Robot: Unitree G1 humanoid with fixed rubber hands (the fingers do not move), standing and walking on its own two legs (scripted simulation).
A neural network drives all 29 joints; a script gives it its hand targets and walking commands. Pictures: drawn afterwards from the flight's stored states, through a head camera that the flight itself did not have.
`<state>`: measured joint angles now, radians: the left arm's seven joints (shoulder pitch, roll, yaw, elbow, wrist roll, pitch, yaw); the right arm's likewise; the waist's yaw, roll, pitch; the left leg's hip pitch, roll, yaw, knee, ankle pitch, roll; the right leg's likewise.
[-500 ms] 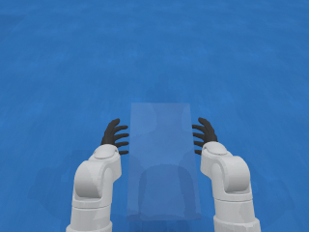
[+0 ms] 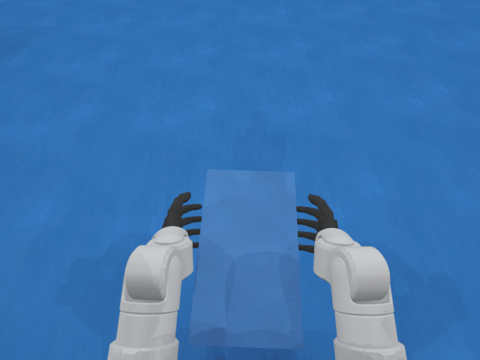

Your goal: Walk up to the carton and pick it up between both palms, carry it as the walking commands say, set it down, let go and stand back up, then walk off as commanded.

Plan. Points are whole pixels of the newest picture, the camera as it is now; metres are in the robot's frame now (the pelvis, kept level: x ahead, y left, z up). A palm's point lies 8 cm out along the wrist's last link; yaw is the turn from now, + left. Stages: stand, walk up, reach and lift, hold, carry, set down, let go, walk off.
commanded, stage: carry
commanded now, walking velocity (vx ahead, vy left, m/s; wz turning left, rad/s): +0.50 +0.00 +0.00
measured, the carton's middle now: (247, 263) +0.29 +0.00 +0.00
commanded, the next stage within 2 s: none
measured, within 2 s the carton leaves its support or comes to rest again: neither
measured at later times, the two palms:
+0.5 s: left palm (196, 108) +0.61 +0.11 +0.09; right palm (301, 115) +0.58 -0.12 +0.09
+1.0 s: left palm (191, 55) +0.91 +0.15 +0.08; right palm (269, 52) +0.91 -0.08 +0.08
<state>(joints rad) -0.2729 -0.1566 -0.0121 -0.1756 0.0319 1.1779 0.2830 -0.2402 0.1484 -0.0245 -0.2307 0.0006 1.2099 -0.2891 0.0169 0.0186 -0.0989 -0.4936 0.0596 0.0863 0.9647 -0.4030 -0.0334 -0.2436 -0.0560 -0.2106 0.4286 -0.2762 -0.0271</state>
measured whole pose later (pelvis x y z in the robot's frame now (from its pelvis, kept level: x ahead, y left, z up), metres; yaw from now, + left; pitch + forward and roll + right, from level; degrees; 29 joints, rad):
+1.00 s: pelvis +0.62 +0.05 -0.01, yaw -4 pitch +3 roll +1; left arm -0.26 -0.15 0.04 -0.23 0.03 1.20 0.28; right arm -0.32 0.17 0.00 -0.16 -0.04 1.20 -0.29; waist 0.01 -0.04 -0.07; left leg -0.38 0.04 0.24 0.53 -0.21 0.06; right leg -0.28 -0.08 -0.04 0.99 -0.49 0.05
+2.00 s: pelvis +1.23 +0.01 -0.01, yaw -2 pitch +4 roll -1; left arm -0.29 -0.16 -0.01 -0.24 0.05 1.17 0.28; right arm -0.26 0.15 -0.02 -0.28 -0.01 1.19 -0.28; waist -0.04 0.04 -0.10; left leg -0.16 0.09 0.16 0.62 -0.43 -0.02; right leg -0.40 -0.02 -0.16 0.52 -0.16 -0.04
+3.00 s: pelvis +1.87 +0.02 -0.01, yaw -3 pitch +3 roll +2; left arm -0.28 -0.16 0.04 -0.26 0.01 1.18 0.28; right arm -0.34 0.18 -0.02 -0.18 -0.05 1.18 -0.30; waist 0.03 -0.03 -0.02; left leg -0.38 0.02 0.22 0.56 -0.24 0.07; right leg -0.25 -0.07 -0.03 1.02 -0.49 0.04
